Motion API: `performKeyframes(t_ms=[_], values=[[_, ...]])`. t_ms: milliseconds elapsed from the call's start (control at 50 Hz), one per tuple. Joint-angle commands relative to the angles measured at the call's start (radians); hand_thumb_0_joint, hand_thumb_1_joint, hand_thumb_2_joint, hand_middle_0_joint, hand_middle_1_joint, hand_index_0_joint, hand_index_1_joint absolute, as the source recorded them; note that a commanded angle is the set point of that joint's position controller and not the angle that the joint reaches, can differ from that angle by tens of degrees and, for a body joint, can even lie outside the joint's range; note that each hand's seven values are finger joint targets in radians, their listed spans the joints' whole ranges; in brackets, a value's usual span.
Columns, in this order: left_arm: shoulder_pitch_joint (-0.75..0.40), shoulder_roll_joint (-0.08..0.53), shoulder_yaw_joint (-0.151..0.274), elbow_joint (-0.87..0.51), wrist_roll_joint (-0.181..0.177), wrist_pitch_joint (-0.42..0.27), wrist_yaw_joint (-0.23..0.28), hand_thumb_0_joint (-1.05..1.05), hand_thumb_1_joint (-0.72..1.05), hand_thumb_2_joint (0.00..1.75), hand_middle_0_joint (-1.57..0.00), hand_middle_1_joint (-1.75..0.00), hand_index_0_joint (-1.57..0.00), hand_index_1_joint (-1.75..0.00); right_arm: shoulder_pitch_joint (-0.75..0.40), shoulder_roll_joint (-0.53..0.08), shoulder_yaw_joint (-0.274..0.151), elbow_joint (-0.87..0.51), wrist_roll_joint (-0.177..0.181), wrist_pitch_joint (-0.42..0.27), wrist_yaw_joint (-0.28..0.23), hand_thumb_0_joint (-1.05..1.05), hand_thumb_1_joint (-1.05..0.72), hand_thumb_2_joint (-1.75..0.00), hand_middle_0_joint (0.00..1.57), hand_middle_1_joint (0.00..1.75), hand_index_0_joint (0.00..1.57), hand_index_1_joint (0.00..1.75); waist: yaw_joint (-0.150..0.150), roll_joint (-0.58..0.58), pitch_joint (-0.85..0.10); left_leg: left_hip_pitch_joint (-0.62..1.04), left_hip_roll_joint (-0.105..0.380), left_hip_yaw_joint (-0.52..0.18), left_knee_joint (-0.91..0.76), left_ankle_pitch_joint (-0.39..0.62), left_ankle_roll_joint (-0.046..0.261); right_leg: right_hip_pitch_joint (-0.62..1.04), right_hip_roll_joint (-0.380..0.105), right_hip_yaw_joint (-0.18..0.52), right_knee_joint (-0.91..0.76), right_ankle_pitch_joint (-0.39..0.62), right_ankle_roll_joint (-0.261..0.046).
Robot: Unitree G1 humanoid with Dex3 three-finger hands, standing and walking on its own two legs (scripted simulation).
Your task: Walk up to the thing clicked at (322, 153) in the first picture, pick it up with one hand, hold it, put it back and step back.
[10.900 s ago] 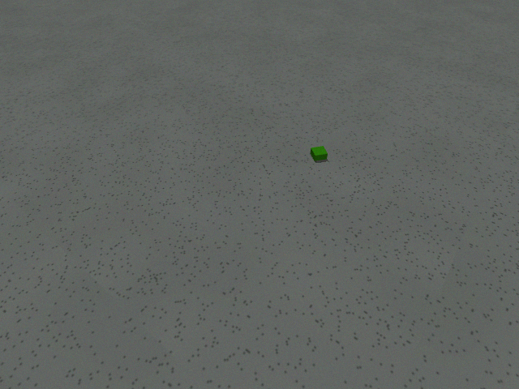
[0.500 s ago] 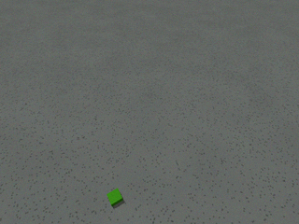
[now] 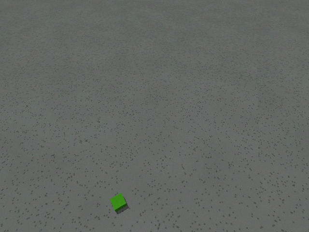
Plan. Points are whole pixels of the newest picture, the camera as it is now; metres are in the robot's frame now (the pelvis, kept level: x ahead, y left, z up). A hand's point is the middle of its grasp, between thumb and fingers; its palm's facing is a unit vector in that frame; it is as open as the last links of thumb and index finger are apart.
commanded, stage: stand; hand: left
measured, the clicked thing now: (118, 202) +0.46 +0.25 -0.76
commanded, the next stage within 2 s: walk up in 0.06 s
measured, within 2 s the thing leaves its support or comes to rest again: neither
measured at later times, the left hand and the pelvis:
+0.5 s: hand out of the picture +0.07 +0.31 -0.19, palm faces -0.01 -0.92 -0.38, open 7.4 cm; pelvis -0.09 +0.04 -0.04, yaw +1 degrees
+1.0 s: hand out of the picture -0.08 +0.27 -0.15, palm faces -0.05 -0.91 -0.41, open 7.4 cm; pelvis -0.20 +0.01 -0.02, yaw -2 degrees
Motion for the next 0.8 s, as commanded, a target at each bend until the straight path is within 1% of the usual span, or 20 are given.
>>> performKeyframes(t_ms=[0, 20, 40, 60, 140, 220, 280, 320, 360, 380, 400, 420, 460, 500, 560, 640, 700, 740, 760, 780], values=[[-0.037, 0.217, 0.036, -0.062, -0.003, -0.018, 0.017, 0.00, 0.90, 0.90, -0.20, -0.30, -0.20, -0.30, -0.037, -0.221, -0.043, -0.055, -0.004, -0.025, -0.013, 0.00, -0.90, -0.90, 0.20, 0.30, 0.20, 0.30, 0.007, 0.007, -0.065, -0.040, 0.127, -0.088, -0.055, 0.109, 0.024, 0.032, -0.116, 0.100, -0.040, 0.109, -0.037], [-0.040, 0.222, 0.036, -0.060, -0.004, -0.019, 0.016, 0.00, 0.90, 0.90, -0.20, -0.30, -0.20, -0.30, -0.032, -0.216, -0.041, -0.054, -0.003, -0.026, -0.012, 0.00, -0.90, -0.90, 0.20, 0.30, 0.20, 0.30, 0.005, -0.004, -0.063, -0.041, 0.128, -0.093, -0.061, 0.117, 0.021, 0.037, -0.115, 0.099, -0.037, 0.108, -0.038], [-0.046, 0.272, 0.083, -0.087, -0.016, -0.004, 0.025, 0.00, 0.90, 0.90, -0.20, -0.30, -0.20, -0.30, -0.064, -0.264, -0.064, -0.069, 0.004, -0.005, -0.013, 0.00, -0.90, -0.90, 0.20, 0.30, 0.20, 0.30, 0.019, -0.015, 0.061, -0.104, 0.114, -0.109, 0.044, 0.317, 0.041, -0.057, -0.100, 0.095, 0.052, 0.311, -0.042], [-0.034, 0.267, 0.085, -0.102, -0.019, 0.001, 0.030, 0.00, 0.90, 0.90, -0.20, -0.30, -0.20, -0.30, -0.044, -0.253, -0.066, -0.085, 0.014, 0.003, -0.015, 0.00, -0.90, -0.90, 0.20, 0.30, 0.20, 0.30, 0.010, -0.018, 0.024, -0.102, 0.114, -0.096, 0.079, 0.378, 0.045, -0.038, -0.097, 0.083, 0.080, 0.369, -0.047], [-0.039, 0.254, 0.094, -0.149, -0.017, 0.018, 0.031, 0.00, 0.90, 0.90, -0.20, -0.30, -0.20, -0.30, -0.035, -0.256, -0.085, -0.125, 0.017, 0.019, -0.014, 0.00, -0.90, -0.90, 0.20, 0.30, 0.20, 0.30, 0.002, -0.010, -0.131, -0.070, 0.104, -0.084, 0.172, 0.366, 0.069, 0.004, -0.109, 0.084, 0.147, 0.369, -0.090], [-0.066, 0.290, 0.107, -0.205, -0.009, 0.033, 0.031, 0.00, 0.90, 0.90, -0.20, -0.30, -0.20, -0.30, -0.015, -0.238, -0.091, -0.166, 0.014, 0.040, -0.016, 0.00, -0.90, -0.90, 0.20, 0.30, 0.20, 0.30, 0.008, -0.080, -0.191, -0.092, 0.021, -0.033, 0.370, 0.175, 0.055, -0.052, -0.225, 0.193, 0.134, 0.389, -0.183], [-0.130, 0.324, 0.120, -0.258, 0.017, 0.039, 0.034, 0.00, 0.90, 0.90, -0.20, -0.30, -0.20, -0.30, 0.062, -0.219, -0.101, -0.182, -0.004, 0.063, -0.010, 0.00, -0.90, -0.90, 0.20, 0.30, 0.20, 0.30, -0.003, -0.221, -0.121, -0.169, -0.033, -0.048, 0.652, -0.381, 0.044, -0.185, -0.380, 0.321, 0.070, 0.343, -0.298], [-0.190, 0.323, 0.121, -0.296, 0.023, 0.043, 0.035, 0.00, 0.90, 0.90, -0.20, -0.30, -0.20, -0.30, 0.127, -0.239, -0.116, -0.190, 0.002, 0.064, -0.004, 0.00, -0.90, -0.90, 0.20, 0.30, 0.20, 0.30, -0.047, -0.223, -0.094, -0.105, 0.006, -0.102, 0.654, -0.384, 0.071, -0.329, -0.362, 0.283, 0.109, 0.249, -0.265], [-0.231, 0.298, 0.112, -0.314, 0.025, 0.046, 0.039, 0.00, 0.90, 0.90, -0.20, -0.30, -0.20, -0.30, 0.165, -0.238, -0.126, -0.188, 0.003, 0.052, -0.002, 0.00, -0.90, -0.90, 0.20, 0.30, 0.20, 0.30, -0.076, -0.192, -0.104, -0.108, 0.024, -0.074, 0.456, -0.207, 0.077, -0.304, -0.256, 0.194, 0.246, 0.188, -0.184], [-0.209, 0.262, 0.103, -0.326, 0.017, 0.052, 0.038, 0.00, 0.90, 0.90, -0.20, -0.30, -0.20, -0.30, 0.140, -0.266, -0.130, -0.201, -0.007, 0.043, -0.005, 0.00, -0.90, -0.90, 0.20, 0.30, 0.20, 0.30, -0.066, -0.015, -0.087, -0.155, 0.091, -0.146, 0.248, 0.030, 0.094, -0.288, -0.115, 0.124, 0.407, 0.073, -0.124], [-0.185, 0.210, 0.094, -0.338, 0.009, 0.055, 0.043, 0.00, 0.90, 0.90, -0.20, -0.30, -0.20, -0.30, 0.095, -0.337, -0.147, -0.224, -0.024, 0.035, -0.010, 0.00, -0.90, -0.90, 0.20, 0.30, 0.20, 0.30, -0.056, 0.224, -0.043, -0.182, 0.227, -0.381, 0.069, 0.283, 0.132, -0.363, 0.077, 0.046, 0.607, -0.157, -0.051], [-0.140, 0.205, 0.104, -0.337, 0.012, 0.062, 0.050, 0.00, 0.90, 0.90, -0.20, -0.30, -0.20, -0.30, 0.067, -0.371, -0.150, -0.248, -0.037, 0.024, -0.015, 0.00, -0.90, -0.90, 0.20, 0.30, 0.20, 0.30, -0.026, 0.224, -0.062, -0.157, 0.321, -0.514, 0.056, 0.407, 0.218, -0.407, 0.138, 0.134, 0.743, -0.459, -0.045], [-0.046, 0.205, 0.104, -0.332, 0.007, 0.073, 0.050, 0.00, 0.90, 0.90, -0.20, -0.30, -0.20, -0.30, 0.025, -0.355, -0.140, -0.278, -0.039, 0.021, -0.024, 0.00, -0.90, -0.90, 0.20, 0.30, 0.20, 0.30, 0.012, 0.130, -0.087, -0.158, 0.336, -0.392, 0.133, 0.591, 0.255, -0.398, 0.136, 0.182, 0.883, -0.495, -0.043], [-0.081, 0.228, 0.114, -0.311, 0.012, 0.071, 0.055, 0.00, 0.90, 0.90, -0.20, -0.30, -0.20, -0.30, -0.017, -0.348, -0.144, -0.302, -0.036, 0.019, -0.037, 0.00, -0.90, -0.90, 0.20, 0.30, 0.20, 0.30, 0.002, 0.202, -0.074, -0.207, 0.352, -0.409, 0.131, 0.491, 0.276, -0.362, 0.113, 0.206, 0.937, -0.451, -0.035], [-0.040, 0.241, 0.121, -0.321, 0.005, 0.070, 0.039, 0.00, 0.90, 0.90, -0.20, -0.30, -0.20, -0.30, -0.022, -0.304, -0.133, -0.327, -0.035, 0.012, -0.054, 0.00, -0.90, -0.90, 0.20, 0.30, 0.20, 0.30, 0.019, 0.171, -0.068, -0.044, 0.266, -0.290, 0.219, 0.531, 0.247, -0.432, 0.103, 0.182, 0.889, -0.378, -0.014], [-0.087, 0.224, 0.128, -0.368, 0.018, 0.055, 0.030, 0.00, 0.90, 0.90, -0.20, -0.30, -0.20, -0.30, 0.102, -0.292, -0.137, -0.314, -0.021, 0.013, -0.064, 0.00, -0.90, -0.90, 0.20, 0.30, 0.20, 0.30, -0.044, 0.110, -0.120, 0.109, 0.257, -0.286, 0.275, 0.590, 0.242, -0.405, 0.077, 0.125, 0.627, -0.390, 0.008], [-0.009, 0.205, 0.131, -0.357, 0.017, 0.050, 0.025, 0.00, 0.90, 0.90, -0.20, -0.30, -0.20, -0.30, 0.058, -0.308, -0.132, -0.338, -0.015, 0.021, -0.059, 0.00, -0.90, -0.90, 0.20, 0.30, 0.20, 0.30, -0.018, 0.150, -0.160, 0.060, 0.250, -0.251, 0.298, 0.519, 0.221, -0.263, 0.047, 0.056, 0.373, -0.324, -0.013], [0.088, 0.183, 0.137, -0.312, 0.021, 0.043, 0.025, 0.00, 0.90, 0.90, -0.20, -0.30, -0.20, -0.30, -0.001, -0.304, -0.127, -0.357, -0.009, 0.034, -0.053, 0.00, -0.90, -0.90, 0.20, 0.30, 0.20, 0.30, 0.038, 0.140, -0.188, -0.047, 0.203, -0.177, 0.384, 0.438, 0.165, -0.066, 0.040, 0.016, 0.065, -0.058, -0.034], [0.102, 0.224, 0.147, -0.309, 0.028, 0.035, 0.030, 0.00, 0.90, 0.90, -0.20, -0.30, -0.20, -0.30, -0.014, -0.265, -0.111, -0.365, 0.000, 0.035, -0.050, 0.00, -0.90, -0.90, 0.20, 0.30, 0.20, 0.30, 0.042, 0.081, -0.190, -0.178, 0.148, -0.157, 0.423, 0.284, 0.113, 0.033, -0.017, 0.112, 0.090, 0.121, -0.046], [0.083, 0.304, 0.165, -0.329, 0.036, 0.032, 0.028, 0.00, 0.90, 0.90, -0.20, -0.30, -0.20, -0.30, -0.009, -0.232, -0.100, -0.380, 0.011, 0.032, -0.050, 0.00, -0.90, -0.90, 0.20, 0.30, 0.20, 0.30, 0.032, -0.119, -0.167, -0.375, 0.011, -0.104, 0.556, 0.029, 0.050, 0.087, -0.156, 0.340, 0.136, 0.316, -0.125]])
